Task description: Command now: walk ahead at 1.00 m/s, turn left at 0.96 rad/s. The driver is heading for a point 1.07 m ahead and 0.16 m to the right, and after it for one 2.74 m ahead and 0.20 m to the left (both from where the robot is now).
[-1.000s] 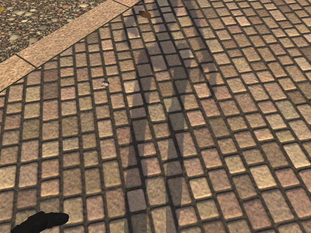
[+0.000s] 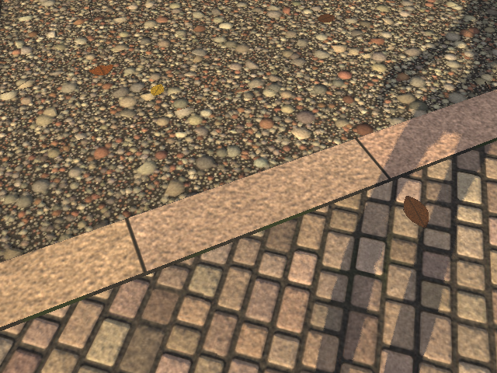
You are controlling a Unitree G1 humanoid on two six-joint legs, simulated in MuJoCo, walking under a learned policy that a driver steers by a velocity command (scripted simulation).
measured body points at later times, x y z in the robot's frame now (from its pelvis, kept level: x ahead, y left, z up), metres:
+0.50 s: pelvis +0.46 +0.04 +0.01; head +0.48 +0.04 +0.46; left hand +0.50 +0.31 -0.12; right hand +0.53 -0.23 -0.12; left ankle +0.41 +0.11 -0.73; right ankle +0.44 -0.11 -0.63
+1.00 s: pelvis +0.92 -0.04 +0.00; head +0.94 -0.05 +0.45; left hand +1.00 +0.25 -0.12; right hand +1.08 -0.32 -0.05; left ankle +1.13 +0.11 -0.66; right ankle +0.86 -0.02 -0.73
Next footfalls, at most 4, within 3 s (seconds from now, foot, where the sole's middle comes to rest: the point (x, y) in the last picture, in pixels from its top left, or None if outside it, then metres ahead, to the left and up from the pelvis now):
0.30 left None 0.45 0.12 -0.77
0.76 right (262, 232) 0.90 -0.03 -0.77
1.18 left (268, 138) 1.34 -0.08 -0.80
1.74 right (309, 120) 1.43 -0.25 -0.80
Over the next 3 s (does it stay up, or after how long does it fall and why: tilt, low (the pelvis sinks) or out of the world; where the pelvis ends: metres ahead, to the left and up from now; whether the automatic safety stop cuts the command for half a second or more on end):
stays up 1.35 -0.16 -0.02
